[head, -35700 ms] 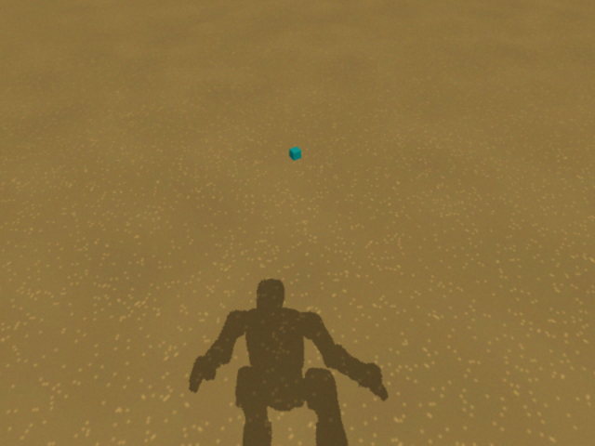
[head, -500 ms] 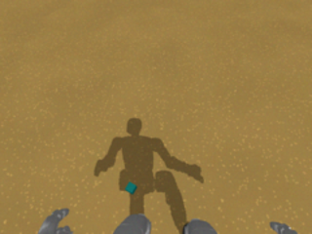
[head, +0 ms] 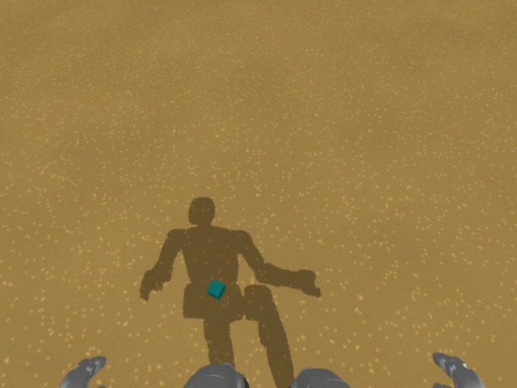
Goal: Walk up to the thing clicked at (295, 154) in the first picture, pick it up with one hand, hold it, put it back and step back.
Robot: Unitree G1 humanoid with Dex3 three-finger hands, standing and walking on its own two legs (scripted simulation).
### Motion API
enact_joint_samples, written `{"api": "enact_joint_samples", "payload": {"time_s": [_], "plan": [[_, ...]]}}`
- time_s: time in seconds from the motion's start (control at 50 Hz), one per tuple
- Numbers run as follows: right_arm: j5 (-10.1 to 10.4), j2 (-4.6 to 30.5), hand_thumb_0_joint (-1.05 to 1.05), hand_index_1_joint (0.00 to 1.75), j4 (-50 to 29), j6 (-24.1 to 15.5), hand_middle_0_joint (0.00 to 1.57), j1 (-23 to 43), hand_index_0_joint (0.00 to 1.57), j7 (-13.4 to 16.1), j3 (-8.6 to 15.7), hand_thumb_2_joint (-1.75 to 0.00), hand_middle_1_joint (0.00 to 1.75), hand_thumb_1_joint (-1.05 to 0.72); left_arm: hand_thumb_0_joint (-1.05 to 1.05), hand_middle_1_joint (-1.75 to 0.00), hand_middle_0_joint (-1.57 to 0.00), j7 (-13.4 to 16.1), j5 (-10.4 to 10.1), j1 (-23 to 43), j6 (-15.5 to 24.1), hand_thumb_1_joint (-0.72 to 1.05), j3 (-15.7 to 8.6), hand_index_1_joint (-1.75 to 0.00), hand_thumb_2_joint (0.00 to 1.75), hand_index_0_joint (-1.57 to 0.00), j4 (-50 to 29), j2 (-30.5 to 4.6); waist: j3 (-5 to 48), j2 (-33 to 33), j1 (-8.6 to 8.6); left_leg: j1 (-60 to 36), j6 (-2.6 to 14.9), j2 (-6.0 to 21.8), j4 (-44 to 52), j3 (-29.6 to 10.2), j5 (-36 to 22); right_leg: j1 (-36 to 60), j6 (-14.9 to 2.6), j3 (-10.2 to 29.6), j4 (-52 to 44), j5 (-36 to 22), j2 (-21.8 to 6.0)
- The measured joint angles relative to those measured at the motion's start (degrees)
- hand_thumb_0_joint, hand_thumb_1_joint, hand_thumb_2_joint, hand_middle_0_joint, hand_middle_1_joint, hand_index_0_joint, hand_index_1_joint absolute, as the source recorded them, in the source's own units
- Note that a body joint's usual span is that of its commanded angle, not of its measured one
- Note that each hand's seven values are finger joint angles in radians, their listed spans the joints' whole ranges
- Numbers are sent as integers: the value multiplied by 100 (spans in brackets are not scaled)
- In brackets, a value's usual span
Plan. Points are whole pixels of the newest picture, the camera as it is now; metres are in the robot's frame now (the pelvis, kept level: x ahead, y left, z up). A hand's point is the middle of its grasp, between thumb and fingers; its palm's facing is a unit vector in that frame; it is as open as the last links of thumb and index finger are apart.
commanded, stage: step back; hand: left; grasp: from above
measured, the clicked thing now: (216, 289) +0.44 +0.19 -0.73
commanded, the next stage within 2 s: none
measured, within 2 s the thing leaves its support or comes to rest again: neither
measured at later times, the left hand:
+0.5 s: hand out of the picture -0.01 +0.27 -0.14, palm faces +0.03 -0.94 -0.34, open 7.3 cm
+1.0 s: hand out of the picture -0.20 +0.21 -0.12, palm faces -0.01 -0.91 -0.42, open 7.3 cm
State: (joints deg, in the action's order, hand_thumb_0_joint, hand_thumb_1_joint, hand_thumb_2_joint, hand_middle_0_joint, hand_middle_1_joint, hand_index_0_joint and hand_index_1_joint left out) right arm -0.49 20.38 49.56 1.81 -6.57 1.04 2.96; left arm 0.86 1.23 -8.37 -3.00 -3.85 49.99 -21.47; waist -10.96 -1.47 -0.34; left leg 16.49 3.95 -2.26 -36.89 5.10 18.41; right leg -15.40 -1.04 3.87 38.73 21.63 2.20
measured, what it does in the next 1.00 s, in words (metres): walks backwards: left foot, then right foot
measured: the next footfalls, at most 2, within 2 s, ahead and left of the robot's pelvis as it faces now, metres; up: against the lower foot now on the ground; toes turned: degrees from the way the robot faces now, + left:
left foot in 0.38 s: -0.09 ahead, +0.13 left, +0.00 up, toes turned +1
right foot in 0.78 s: -0.21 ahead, -0.16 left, +0.00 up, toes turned +2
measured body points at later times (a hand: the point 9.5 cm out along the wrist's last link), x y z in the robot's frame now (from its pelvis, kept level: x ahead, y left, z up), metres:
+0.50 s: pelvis -0.13 +0.01 +0.01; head -0.08 +0.03 +0.45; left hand -0.02 +0.32 -0.12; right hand -0.04 -0.30 -0.10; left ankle -0.13 +0.12 -0.72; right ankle -0.08 -0.12 -0.67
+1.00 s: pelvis -0.29 -0.06 +0.01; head -0.24 -0.08 +0.46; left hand -0.20 +0.26 -0.09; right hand -0.18 -0.38 -0.12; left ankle -0.31 +0.10 -0.64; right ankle -0.25 -0.16 -0.72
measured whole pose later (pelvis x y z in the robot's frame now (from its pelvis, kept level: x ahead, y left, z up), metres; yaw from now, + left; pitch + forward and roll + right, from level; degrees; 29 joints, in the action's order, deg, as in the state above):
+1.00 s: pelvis -0.29 -0.06 +0.01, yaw +0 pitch -1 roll +3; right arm 0.3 23.8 48.5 2.1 -10.2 1.9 2.8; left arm -0.4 2.5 -11.3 -3.6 -4.1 46.3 -19.7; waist -7.4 0.8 1.1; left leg 26.3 -0.7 -6.1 -64.4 -6.9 27.7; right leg -18.8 -1.2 3.0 35.8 16.0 -0.8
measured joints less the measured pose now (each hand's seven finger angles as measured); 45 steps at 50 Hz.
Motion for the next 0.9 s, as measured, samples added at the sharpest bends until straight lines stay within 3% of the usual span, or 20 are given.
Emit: {"api": "enact_joint_samples", "payload": {"time_s": [0.06, 0.08, 0.14, 0.22, 0.28, 0.36, 0.38, 0.42, 0.48, 0.52, 0.58, 0.68, 0.76, 0.8, 0.82, 0.86, 0.9], "plan": [[59, 86, 1, 30, 56, 60, 20, 88, 21, -24, 13, -90, 30, -91, 0, -30, -20, -37, 51, 4, 49, 91, 14, -30, 90, -21, 55, 161, -45, 440, -86, 103, -71, 239, -242, -187, 20, 129, -82, -211, -247, -296, 221], [81, 68, 1, 30, 78, 80, 20, 83, 21, -32, 2, -90, 30, -91, 0, -30, -20, -65, 50, -35, 66, 91, 26, -30, 90, -21, 10, 154, 17, 451, -79, 193, -135, 187, -359, -301, 86, 70, -113, -229, -241, -324, 219], [93, -28, 1, 30, 117, 118, 20, 81, 21, -53, -38, -90, 30, -91, 0, -30, -20, -86, 58, -60, 87, 90, 7, -30, 90, -21, -146, 66, 61, 177, 76, 505, -336, -239, -1644, -709, 1088, -90, -191, -76, -229, -445, 42], [109, 72, 1, 30, 82, 56, 20, -52, 21, -57, -80, -90, 30, -91, 0, -30, -20, -34, 47, 39, 79, 90, -11, -30, 90, -21, -353, 106, 136, 53, 149, 626, -449, -463, -2589, -1139, 1229, -288, -154, -41, -537, -807, -125], [112, 218, 1, 30, 51, 25, 20, -121, 21, -7, -78, -90, 30, -91, 0, -30, -20, -24, 79, 135, 63, 90, 15, -30, 90, -21, -540, 153, 121, 110, 133, 371, -526, -308, -2158, -1164, 1208, -486, -91, -94, -624, -1015, -149], [52, 298, 1, 30, 40, -29, 20, -202, 20, 30, -35, -90, 30, -91, 0, -30, -20, -38, 62, 260, 10, 90, 40, -30, 90, -21, -750, 125, 29, 127, 17, -251, -535, 35, -369, -865, 748, -771, 18, -278, -378, -1093, -198], [27, 275, 1, 30, 62, -50, 20, -205, 20, 34, -15, -90, 30, -91, 0, -30, -20, -52, 40, 294, -21, 90, 41, -30, 90, -21, -777, 85, -12, 63, -2, -405, -489, 42, 81, -785, 369, -857, 54, -290, -222, -1068, -239], [-68, 75, 1, 30, 125, -50, 20, -166, 20, 20, -17, -90, 30, -91, 0, -30, -20, -65, 0, 318, -106, 90, -10, -30, 90, -21, -734, -52, -133, -359, 99, -505, -362, -168, 204, -546, 184, -952, 48, 18, 24, -959, -357], [-121, 7, 1, 30, 94, -64, 20, -334, 21, -70, -72, -90, 30, -91, 0, -30, -20, -55, 33, 210, -225, 90, -53, -30, 90, -21, -516, -30, 42, -222, -58, -333, -285, 44, 117, -713, 109, -1205, 45, 273, 1387, 437, 181], [-164, -20, 1, 30, 114, -58, 20, -405, 21, -64, -93, -90, 30, -91, 0, -30, -20, -76, 5, 102, -227, 91, -80, -30, 90, -21, -461, -51, 164, -131, -51, -287, -300, 213, 300, -779, -73, -1305, 26, 407, 2369, 603, 455], [-154, -44, 1, 30, 63, -80, 20, -382, 21, -41, -88, -89, 30, -91, 0, -30, -20, -110, -27, -98, -172, 90, -166, -30, 90, -21, -471, -150, 267, -161, 82, -165, -361, 352, 517, -685, -323, -1224, 66, 592, 3034, 509, 522], [-110, 24, 1, 30, -230, -143, 20, -150, 21, -8, -49, -90, 31, -90, 0, -30, -20, -95, -1, -275, -151, 91, -248, -30, 90, -21, -397, -286, 135, -175, 172, 206, -408, 500, 338, -537, -499, -600, 273, 565, 2166, 670, 192], [-109, 162, 1, 30, -445, -114, 20, 59, 21, -28, -40, -90, 31, -90, 0, -30, -20, -127, 1, -298, -109, 91, -221, -30, 90, -21, -272, -295, 40, -104, 184, 612, -547, 618, -65, -428, -541, 14, 222, 193, 512, 428, -147], [-70, 325, 1, 30, -437, -45, 20, 174, 21, -27, 0, -90, 31, -90, 0, -30, -20, -130, 29, -208, -52, 91, -192, -30, 90, -21, -135, -119, -87, 275, 108, 791, -604, 817, -336, -628, -548, 231, 141, -63, 33, 167, 19], [-41, 399, 1, 30, -396, 7, 20, 175, 21, -16, 35, -90, 30, -90, 0, -30, -20, -154, 58, -195, -36, 91, -144, -30, 90, -20, -107, 1, -106, 509, 34, 860, -508, 856, -405, -837, -530, 252, 102, -211, -8, 89, 128], [8, 376, 1, 30, -273, 104, 20, 83, 21, 49, 76, -90, 30, -91, 0, -30, -20, -221, 90, -302, -36, 91, -54, -30, 90, -21, -168, 90, 71, 469, 89, 1095, -452, 441, -1091, -1078, 491, 56, 29, -186, 121, 42, 9], [52, 322, 1, 30, -165, 136, 20, -26, 21, 53, 56, -90, 30, -91, 0, -30, -20, -214, 109, -400, -55, 91, -13, -30, 90, -21, -214, 126, 207, 247, 221, 1202, -420, -15, -2030, -1092, 972, -67, -7, 14, 67, -97, -192]]}}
